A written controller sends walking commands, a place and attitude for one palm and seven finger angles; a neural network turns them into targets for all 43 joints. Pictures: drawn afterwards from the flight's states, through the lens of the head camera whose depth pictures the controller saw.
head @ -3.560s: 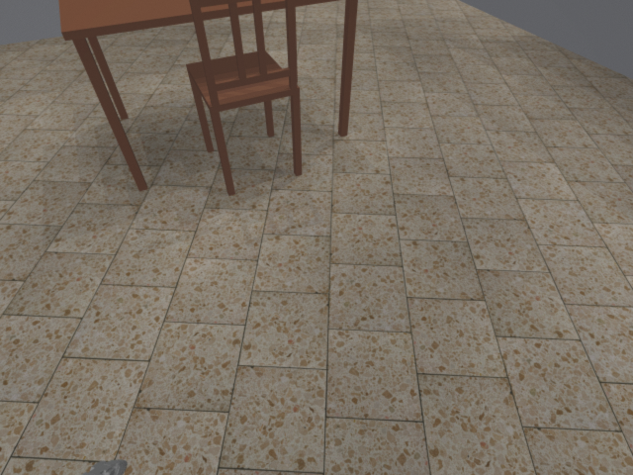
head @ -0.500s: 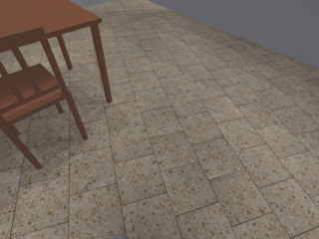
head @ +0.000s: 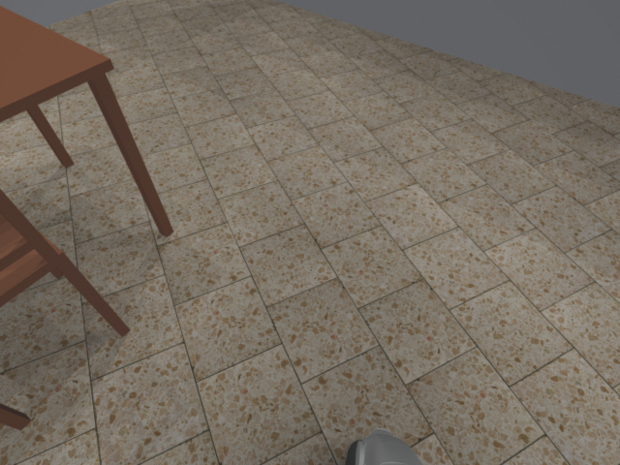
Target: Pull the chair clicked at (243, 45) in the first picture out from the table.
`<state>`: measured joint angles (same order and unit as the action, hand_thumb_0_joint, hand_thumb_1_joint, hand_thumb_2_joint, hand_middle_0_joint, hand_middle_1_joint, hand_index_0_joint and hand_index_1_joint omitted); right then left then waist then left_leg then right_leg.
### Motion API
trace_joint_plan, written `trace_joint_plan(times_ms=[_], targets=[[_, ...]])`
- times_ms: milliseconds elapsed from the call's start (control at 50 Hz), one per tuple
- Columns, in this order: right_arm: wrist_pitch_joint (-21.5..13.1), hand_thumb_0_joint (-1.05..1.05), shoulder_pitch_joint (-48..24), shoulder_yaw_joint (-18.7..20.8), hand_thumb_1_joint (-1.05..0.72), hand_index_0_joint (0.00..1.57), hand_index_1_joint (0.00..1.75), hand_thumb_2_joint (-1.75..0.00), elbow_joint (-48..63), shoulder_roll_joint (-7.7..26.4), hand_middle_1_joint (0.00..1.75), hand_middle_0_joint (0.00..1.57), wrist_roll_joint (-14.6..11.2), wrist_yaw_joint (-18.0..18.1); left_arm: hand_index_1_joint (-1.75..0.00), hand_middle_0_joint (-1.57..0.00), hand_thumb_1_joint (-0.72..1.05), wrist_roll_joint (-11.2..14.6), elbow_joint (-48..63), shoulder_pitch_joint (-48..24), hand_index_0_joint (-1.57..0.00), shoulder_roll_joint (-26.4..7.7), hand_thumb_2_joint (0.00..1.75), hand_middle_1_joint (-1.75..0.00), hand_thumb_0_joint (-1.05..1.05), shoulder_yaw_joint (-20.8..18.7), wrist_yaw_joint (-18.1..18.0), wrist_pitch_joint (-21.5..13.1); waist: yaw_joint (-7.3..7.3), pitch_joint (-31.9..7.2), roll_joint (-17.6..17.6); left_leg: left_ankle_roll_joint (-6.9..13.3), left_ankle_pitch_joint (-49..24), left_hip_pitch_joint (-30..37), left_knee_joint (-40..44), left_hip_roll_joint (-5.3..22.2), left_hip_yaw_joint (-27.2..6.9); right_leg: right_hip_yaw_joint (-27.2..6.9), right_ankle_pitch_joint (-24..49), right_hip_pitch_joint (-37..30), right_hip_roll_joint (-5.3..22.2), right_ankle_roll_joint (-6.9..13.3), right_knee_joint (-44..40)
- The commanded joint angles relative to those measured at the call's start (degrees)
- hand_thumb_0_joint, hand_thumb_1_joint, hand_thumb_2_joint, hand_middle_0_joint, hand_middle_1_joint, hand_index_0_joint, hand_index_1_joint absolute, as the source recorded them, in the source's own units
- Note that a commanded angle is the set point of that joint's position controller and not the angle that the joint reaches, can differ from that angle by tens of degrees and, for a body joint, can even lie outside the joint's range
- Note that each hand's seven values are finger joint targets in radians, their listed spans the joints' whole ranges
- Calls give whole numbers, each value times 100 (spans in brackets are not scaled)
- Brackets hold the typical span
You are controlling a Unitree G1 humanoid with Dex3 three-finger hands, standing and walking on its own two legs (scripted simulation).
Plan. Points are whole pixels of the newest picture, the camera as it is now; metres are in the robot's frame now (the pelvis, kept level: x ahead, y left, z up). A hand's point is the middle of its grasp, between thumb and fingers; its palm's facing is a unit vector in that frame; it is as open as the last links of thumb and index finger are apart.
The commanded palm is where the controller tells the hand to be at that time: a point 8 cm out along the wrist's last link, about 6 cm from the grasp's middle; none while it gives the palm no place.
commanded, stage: walk to a spot facing it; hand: left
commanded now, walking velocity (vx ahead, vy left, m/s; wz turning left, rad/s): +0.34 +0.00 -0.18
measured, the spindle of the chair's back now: out of the picture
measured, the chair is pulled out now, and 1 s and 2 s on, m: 0.00 0.00 0.00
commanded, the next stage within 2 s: turn to face it in 0.14 s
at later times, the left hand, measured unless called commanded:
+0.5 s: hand (202, 427) +0.21 +0.18 -0.19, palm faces +0.16 -0.98 -0.14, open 7.3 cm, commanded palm none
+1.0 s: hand (168, 364) +0.29 +0.24 -0.15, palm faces +0.36 -0.89 -0.27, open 7.4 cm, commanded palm none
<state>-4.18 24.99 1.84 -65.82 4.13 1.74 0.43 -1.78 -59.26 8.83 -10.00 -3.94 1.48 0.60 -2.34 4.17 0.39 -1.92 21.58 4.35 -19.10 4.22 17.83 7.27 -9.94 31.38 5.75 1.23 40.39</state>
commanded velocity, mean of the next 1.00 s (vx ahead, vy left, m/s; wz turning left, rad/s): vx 0.05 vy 0.00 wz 0.48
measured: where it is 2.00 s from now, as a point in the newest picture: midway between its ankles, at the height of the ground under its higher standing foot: (316, 460)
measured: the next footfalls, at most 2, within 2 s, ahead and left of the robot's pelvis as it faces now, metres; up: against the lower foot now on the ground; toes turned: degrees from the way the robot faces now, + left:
right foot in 0.06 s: +0.20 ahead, -0.12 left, +0.00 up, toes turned -10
left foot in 0.50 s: +0.31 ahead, +0.11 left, +0.00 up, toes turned +16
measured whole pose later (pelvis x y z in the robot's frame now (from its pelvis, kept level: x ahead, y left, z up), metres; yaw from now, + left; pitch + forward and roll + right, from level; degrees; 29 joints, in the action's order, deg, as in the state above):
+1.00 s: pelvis +0.24 +0.00 +0.00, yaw +21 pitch +1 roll -1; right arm 2.1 12.2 4.5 -53.9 12.5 1.5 -0.6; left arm -0.7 -50.9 6.1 -13.4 -4.3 -1.3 2.9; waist -2.7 3.5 -1.3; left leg 3.3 8.4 -19.9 -27.5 -4.0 -3.9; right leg 0.0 -24.6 22.4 2.4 -4.9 46.7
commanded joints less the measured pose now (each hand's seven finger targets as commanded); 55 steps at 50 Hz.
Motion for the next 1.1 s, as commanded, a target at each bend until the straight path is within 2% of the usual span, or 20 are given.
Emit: trace_joint_plan(times_ms=[0,20,40,60,80,120,180,260,420,460,480,500,520,580,640,900,1000,1020,1060,1080], targets=[[-29,0,28,244,-90,20,30,-90,159,1216,30,20,-37,92,-30,-20,90,-13,95,961,-20,-302,90,-30,0,-84,-15,-304,696,-345,-606,564,-4638,-386,-1227,1355,-287,356,-40,-1723,-532,321,-720],[-28,0,-24,242,-90,20,30,-90,194,1154,30,20,-84,41,-30,-20,90,-39,-179,1823,-20,-644,90,-30,0,-183,-66,-358,1082,-815,-82,405,-4077,-1205,-2555,1074,-151,63,239,-3070,-375,422,-895],[-54,0,265,168,-90,20,30,-90,320,732,30,20,-173,1,-30,-20,90,-52,-310,2371,-20,-1278,90,-30,0,-346,-148,-418,1142,-1528,1277,181,-808,-2880,-4505,332,-194,-2255,505,-4498,1201,960,-1332],[-23,0,-8,129,-90,20,30,-90,501,667,30,20,-189,13,-30,-20,90,105,-330,2493,-20,-1582,90,-30,0,-344,-166,-397,1004,-1534,1274,149,1168,-3720,-5917,-102,-936,-3639,1147,-4506,1971,1431,-2116],[-13,0,-184,185,-90,20,30,-90,506,726,30,20,-170,9,-30,-20,90,123,-180,1890,-20,-1453,90,-30,0,-305,-188,-404,867,-1290,937,220,640,-3791,-6182,199,-1505,-3197,512,-3759,1904,1299,-2346],[117,0,-437,194,-90,20,30,-90,489,730,30,20,-77,9,-30,-20,90,108,88,856,-20,-842,90,-30,0,-151,-229,-396,450,-344,525,211,-153,-3654,-5932,647,-1738,-2373,-868,-2058,1581,968,-2772],[297,0,-106,123,-90,20,30,-90,355,524,30,20,-26,-18,-30,-20,90,31,90,592,-20,-499,90,-30,0,14,-255,-472,39,-171,311,78,-412,-3085,-4937,652,-1564,-1247,-272,-1054,1156,724,-2927],[384,0,-257,90,-90,20,30,-90,477,451,30,20,-48,-51,-30,-20,90,54,73,597,-20,-517,90,-30,0,51,-241,-487,5,-205,437,-26,-705,-3061,-3767,485,-1412,-536,595,-1314,963,668,-2865],[371,0,-1314,108,-90,20,30,-90,1045,813,30,20,-76,-151,-30,-20,90,37,75,753,-20,-838,90,-30,0,-38,-310,-299,266,-101,574,46,-797,-2627,-1883,266,-1158,-4,1686,-2231,1304,395,-1873],[360,0,-718,200,-90,20,30,-90,973,1211,30,20,-36,-138,-30,-20,90,92,191,749,-20,-873,90,-30,0,-89,-311,-214,-18,-542,-232,152,-2111,-1386,-1023,231,-1280,382,1245,-1869,1001,28,-511],[331,0,-370,330,-90,20,30,-90,1017,1777,30,20,25,-98,-30,-20,90,158,354,898,-20,-651,90,-30,0,-96,-283,-173,-110,-844,-1667,779,-3950,-596,-605,1375,-2909,669,-585,-816,290,-413,842],[387,0,-118,356,-90,20,30,-90,994,2091,30,20,-20,-50,-30,-20,90,135,581,749,-20,-574,90,-30,0,-35,-298,-145,-198,-993,-2076,1462,-4439,-586,-91,2208,-3966,259,-3057,-345,-186,-520,2256],[399,0,-239,359,-90,20,30,-90,996,2056,30,20,-44,15,-30,-20,90,100,655,471,-20,-616,90,-30,0,-30,-336,-70,-177,-1055,-1645,1491,-3689,-734,-19,2100,-4062,-392,-2764,-18,-70,-472,2761],[362,0,-1091,296,-90,20,30,-90,1328,1682,30,20,-37,54,-30,-20,90,54,605,345,-20,-601,90,-30,0,-138,-252,-56,122,-691,-660,1103,-2492,-1397,119,1327,-3237,-634,-1538,86,114,-554,2867],[331,0,-1312,305,-90,20,30,-90,1455,1669,30,20,-69,47,-30,-20,90,59,551,598,-20,-623,90,-30,0,-170,-236,33,236,-895,-651,1014,-2331,-1460,260,1021,-2869,-636,-1071,-143,116,-652,2596],[498,0,-1075,538,-90,20,30,-90,1534,1964,30,20,-27,-8,-30,-20,90,108,1225,-166,-20,-760,90,-30,0,-138,-299,86,-30,-903,-813,1287,-2306,-1160,-26,846,-3966,-790,-1497,-365,-271,-654,919],[590,0,-1476,577,-90,20,30,-90,1725,2002,30,20,-42,-50,-30,-20,90,156,1225,413,-20,-843,90,-30,0,-125,-337,51,257,-922,-933,998,-2039,-2089,-305,477,-4043,-684,-952,-1826,-512,-485,-720],[599,0,-1577,569,-90,20,30,-90,1793,1910,30,20,-82,-69,-30,-20,90,140,1202,637,-20,-969,90,-30,0,-149,-354,15,393,-899,-677,775,-1682,-2633,-599,259,-3932,-751,-498,-2514,-384,-427,-1599],[605,0,-1480,489,-90,20,30,-90,2022,1356,30,20,-110,-99,-30,-20,90,4,1364,599,-20,-1789,90,-30,0,-252,-386,-29,432,-607,1765,-78,916,-4382,-3109,-1036,-2105,-3138,-973,-2902,2179,592,-2915],[659,0,-1506,561,-90,20,30,-90,1984,1719,30,20,-25,-110,-30,-20,90,62,1509,280,-20,-1667,90,-30,0,-225,-407,-25,343,-493,1263,11,891,-3993,-4149,-667,-2351,-2821,-1003,-1959,2233,748,-2913]])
